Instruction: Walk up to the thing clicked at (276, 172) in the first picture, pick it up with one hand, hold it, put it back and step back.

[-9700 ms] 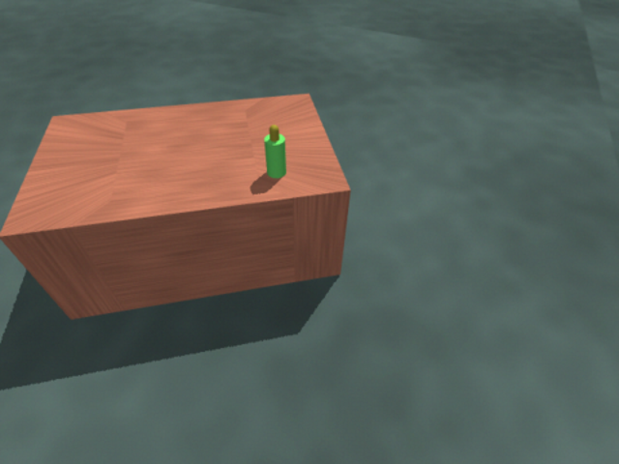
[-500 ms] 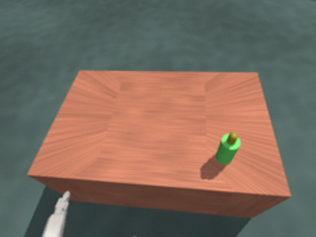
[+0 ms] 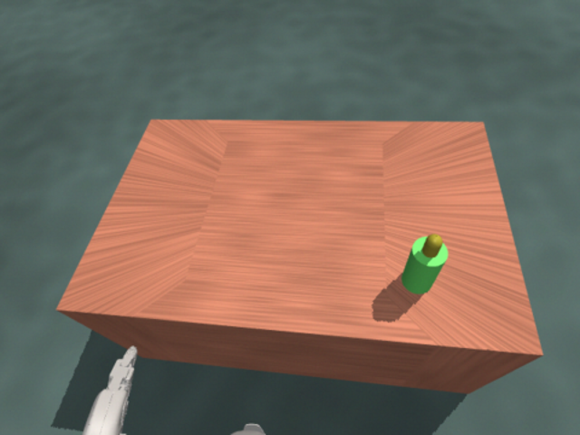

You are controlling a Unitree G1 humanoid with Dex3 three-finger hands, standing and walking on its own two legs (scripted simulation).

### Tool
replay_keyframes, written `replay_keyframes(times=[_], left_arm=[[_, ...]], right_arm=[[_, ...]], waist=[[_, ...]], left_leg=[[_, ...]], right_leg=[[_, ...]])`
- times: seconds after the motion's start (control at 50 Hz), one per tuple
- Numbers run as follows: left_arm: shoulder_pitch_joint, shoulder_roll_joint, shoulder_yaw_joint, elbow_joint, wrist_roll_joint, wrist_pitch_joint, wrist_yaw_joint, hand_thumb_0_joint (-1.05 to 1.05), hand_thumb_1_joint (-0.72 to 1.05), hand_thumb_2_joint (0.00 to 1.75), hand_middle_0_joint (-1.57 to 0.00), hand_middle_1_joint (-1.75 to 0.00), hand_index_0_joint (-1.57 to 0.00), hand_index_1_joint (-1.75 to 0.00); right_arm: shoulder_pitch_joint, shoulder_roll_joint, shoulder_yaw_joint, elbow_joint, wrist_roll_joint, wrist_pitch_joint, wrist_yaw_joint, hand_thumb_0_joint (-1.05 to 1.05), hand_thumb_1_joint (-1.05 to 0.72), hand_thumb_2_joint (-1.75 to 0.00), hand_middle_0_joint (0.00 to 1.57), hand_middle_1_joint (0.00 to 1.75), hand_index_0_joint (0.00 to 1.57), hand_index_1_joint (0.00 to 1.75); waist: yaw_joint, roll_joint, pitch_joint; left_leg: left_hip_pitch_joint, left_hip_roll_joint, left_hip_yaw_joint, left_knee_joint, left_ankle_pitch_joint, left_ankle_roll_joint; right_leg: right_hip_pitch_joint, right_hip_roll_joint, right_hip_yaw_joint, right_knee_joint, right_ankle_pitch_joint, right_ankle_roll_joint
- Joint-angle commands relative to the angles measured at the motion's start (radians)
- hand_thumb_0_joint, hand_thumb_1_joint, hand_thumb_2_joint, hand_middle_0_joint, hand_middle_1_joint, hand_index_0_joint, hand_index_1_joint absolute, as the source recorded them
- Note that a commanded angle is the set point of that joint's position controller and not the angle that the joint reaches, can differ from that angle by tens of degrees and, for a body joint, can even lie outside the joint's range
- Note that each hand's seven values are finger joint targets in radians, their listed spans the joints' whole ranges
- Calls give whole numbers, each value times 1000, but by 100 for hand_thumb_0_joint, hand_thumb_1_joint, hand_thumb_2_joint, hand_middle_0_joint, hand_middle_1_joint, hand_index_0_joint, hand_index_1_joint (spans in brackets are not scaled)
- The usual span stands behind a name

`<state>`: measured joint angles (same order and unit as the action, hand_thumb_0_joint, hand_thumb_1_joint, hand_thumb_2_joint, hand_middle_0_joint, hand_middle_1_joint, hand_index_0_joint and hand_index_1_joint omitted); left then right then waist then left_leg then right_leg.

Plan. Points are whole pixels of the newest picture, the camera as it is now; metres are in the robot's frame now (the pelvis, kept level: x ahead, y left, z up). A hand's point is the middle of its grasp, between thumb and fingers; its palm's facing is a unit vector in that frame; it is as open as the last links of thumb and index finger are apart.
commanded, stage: approach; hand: right
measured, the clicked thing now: (425, 261) +0.48 -0.19 -0.19
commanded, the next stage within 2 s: close in in 0.50 s
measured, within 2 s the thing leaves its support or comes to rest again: neither
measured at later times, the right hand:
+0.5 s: hand (511, 279) +0.41 -0.31 -0.12, palm faces +0.15 +0.99 +0.06, open 17.7 cm
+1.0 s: hand (438, 281) +0.45 -0.22 -0.21, palm faces +0.11 +0.99 +0.04, open 17.7 cm
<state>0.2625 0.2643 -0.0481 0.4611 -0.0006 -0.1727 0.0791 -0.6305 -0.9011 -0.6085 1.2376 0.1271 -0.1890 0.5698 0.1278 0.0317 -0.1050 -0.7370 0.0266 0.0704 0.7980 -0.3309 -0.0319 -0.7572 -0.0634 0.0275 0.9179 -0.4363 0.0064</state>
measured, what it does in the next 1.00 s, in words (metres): lowers itself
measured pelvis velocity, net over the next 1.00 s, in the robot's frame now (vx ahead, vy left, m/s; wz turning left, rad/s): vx -0.05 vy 0.00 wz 0.08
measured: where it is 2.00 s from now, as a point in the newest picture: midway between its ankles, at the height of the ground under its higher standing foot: outside the picture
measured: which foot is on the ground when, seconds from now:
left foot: down 0.00-1.00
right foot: down 0.00-1.00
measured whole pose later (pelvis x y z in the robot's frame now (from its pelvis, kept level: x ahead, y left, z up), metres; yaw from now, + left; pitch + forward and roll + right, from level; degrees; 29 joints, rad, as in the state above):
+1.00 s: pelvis -0.05 +0.00 -0.17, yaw +4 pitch +31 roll +7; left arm 0.47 0.31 0.14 -0.27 0.09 -0.17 -0.05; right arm -0.64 -0.62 -0.67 1.07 0.04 -0.56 0.26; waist 0.36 0.05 -0.16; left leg -1.57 0.01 0.09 1.55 -0.53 -0.02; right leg -1.59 -0.09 0.10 1.69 -0.66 0.02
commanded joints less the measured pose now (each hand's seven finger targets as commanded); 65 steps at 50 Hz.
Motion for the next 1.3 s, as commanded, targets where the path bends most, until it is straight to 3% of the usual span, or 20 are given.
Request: replay_keyframes(times=[0.0, 0.06, 0.16, 0.32, 0.38, 0.42, 0.5, 0.52, 0.54, 0.56, 0.6, 0.64, 0.7, 0.72, 0.76, 0.82, 0.9, 0.98, 1.08, 1.28], left_arm=[[-18, 176, 85, -187, 5, -67, 13, 0, -56, 5, -5, -4, -4, -5], [5, 135, 62, -162, 9, -77, 0, 0, -56, 5, -5, -4, -4, -5], [77, 201, 117, -333, 26, -98, -10, 0, -56, 5, -4, -4, -3, -5], [123, 203, 164, -467, 63, -103, -33, 0, -55, 5, -4, -4, -4, -4], [94, 189, 170, -457, 70, -104, -47, 0, -55, 5, -4, -4, -3, -4], [55, 235, 210, -577, 78, -117, -44, 0, -54, 4, -4, -4, -4, -4], [155, 210, 203, -561, 81, -109, -59, 0, -54, 5, -5, -4, -4, -4], [126, 239, 225, -613, 82, -113, -61, 0, -55, 5, -5, -4, -4, -5], [85, 276, 255, -727, 82, -122, -58, 0, -54, 4, -5, -4, -5, -4], [102, 300, 288, -756, 88, -121, -58, 0, -55, 5, -5, -5, -5, -5], [178, 265, 277, -723, 91, -109, -74, 0, -56, 4, -5, -5, -5, -5], [203, 235, 266, -771, 85, -113, -83, 0, -56, 5, -5, -5, -5, -5], [224, 273, 309, -856, 85, -107, -90, 0, -56, 5, -5, -5, -5, -5], [228, 282, 329, -853, 85, -102, -93, 0, -55, 5, -5, -5, -5, -5], [233, 290, 359, -875, 85, -95, -97, 0, -55, 5, -5, -5, -5, -5], [250, 259, 345, -868, 81, -74, -104, 0, -54, 5, -5, -5, -5, -5], [268, 223, 319, -877, 81, -53, -109, 0, -54, 5, -5, -5, -5, -5], [219, 275, 365, -965, 81, -46, -96, 0, -56, 5, -5, -5, -5, -5], [269, 264, 379, -980, 74, -34, -95, 0, -55, 5, -5, -5, -5, -5], [309, 219, 367, -993, 72, -37, -107, 0, -61, 9, -5, -3, -2, -6]], right_arm=[[-266, -279, -24, -137, 56, -109, 15, 0, 59, -5, 4, 6, 5, 5], [-253, -221, -26, -98, 87, -184, 25, 0, 61, -5, 5, 5, 6, 5], [-227, -205, -69, -110, 117, -290, 26, 0, 60, -3, 5, 5, 6, 5], [-277, -268, -155, -222, 63, -407, -39, 0, 61, -2, 5, 5, 6, 5], [-262, -194, -129, -198, 54, -436, -54, 0, 61, -2, 6, 5, 6, 5], [-305, -256, -172, -267, 38, -465, -78, 0, 61, -3, 5, 5, 6, 5], [-228, -101, -94, -100, 26, -469, -93, 0, 61, -4, 4, 6, 5, 6], [-254, -132, -114, -142, 25, -480, -105, 0, 61, -4, 4, 5, 5, 5], [-290, -225, -163, -199, 12, -490, -127, 0, 61, -4, 5, 5, 5, 5], [-304, -212, -159, -192, 4, -496, -139, 0, 61, -5, 4, 6, 5, 6], [-277, -163, -141, -131, -7, -498, -158, 0, 60, -3, 5, 5, 6, 5], [-296, -128, -129, -165, -16, -502, -177, 0, 60, -3, 6, 5, 6, 5], [-351, -182, -148, -267, -43, -505, -220, 0, 58, -3, 6, 5, 6, 5], [-348, -179, -147, -309, -49, -500, -231, 0, 58, -3, 6, 5, 6, 5], [-327, -121, -121, -312, -61, -483, -255, 0, 57, -3, 6, 5, 5, 5], [-331, -91, -114, -418, -70, -467, -290, 0, 58, -3, 5, 5, 5, 5], [-308, 2, -75, -403, -80, -444, -314, 0, 61, -3, 5, 5, 5, 5], [-294, 42, -62, -365, -84, -437, -352, 0, 61, -4, 4, 6, 4, 6], [-293, 119, -26, -311, -92, -450, -382, 0, 60, -5, 4, 6, 4, 6], [-351, 163, 9, -352, -108, -483, -418, 0, 52, -7, 5, 6, 5, 6]], waist=[[13, -167, -331], [22, -162, -290], [59, -175, -409], [64, -335, -520], [82, -353, -455], [104, -367, -581], [147, -364, -472], [155, -364, -488], [153, -354, -592], [175, -356, -611], [178, -387, -526], [197, -383, -546], [187, -469, -657], [174, -515, -672], [192, -494, -645], [154, -534, -662], [155, -481, -603], [173, -360, -593], [208, -270, -541], [208, -338, -570]], left_leg=[[98, -40, -18, -14, 216, 51], [1, -39, -28, 43, 164, 51], [-91, -50, -17, 149, 147, 49], [-240, -50, -24, 318, 115, 59], [-348, -51, -23, 377, 18, 64], [-326, -49, -25, 399, 42, 64], [-449, -60, -4, 467, -24, 68], [-473, -60, -4, 484, -36, 70], [-436, -57, -5, 501, -2, 70], [-450, -58, -1, 522, 2, 70], [-494, -58, -1, 556, -8, 72], [-511, -59, -2, 571, -11, 72], [-519, -56, -6, 605, -2, 75], [-542, -57, -2, 621, 3, 77], [-541, -58, 0, 609, -13, 76], [-542, -55, -1, 621, -17, 79], [-552, -56, 4, 625, -23, 79], [-487, -54, 0, 608, -27, 74], [-466, -55, -15, 581, -43, 66], [-506, -53, -17, 606, 21, 65]], right_leg=[[201, 36, 25, -73, 355, -11], [111, 40, 25, -19, 293, -17], [86, 31, 43, 79, 337, -10], [9, 19, 46, 233, 384, 9], [-124, 16, 52, 280, 237, 8], [-106, 10, 52, 317, 214, 6], [-227, 5, 70, 370, 160, 10], [-254, 3, 76, 387, 134, 9], [-232, 3, 79, 408, 149, 9], [-240, 1, 81, 427, 140, 10], [-314, 6, 74, 456, 136, 11], [-339, 9, 71, 486, 113, 6], [-277, 9, 68, 504, 131, 13], [-242, 3, 73, 505, 186, 19], [-264, 4, 69, 505, 130, 15], [-256, 2, 64, 493, 121, 23], [-314, 4, 64, 496, 98, 20], [-410, 15, 62, 497, 13, 2], [-463, 23, 55, 497, -27, -10], [-400, 27, 43, 518, 64, -4]])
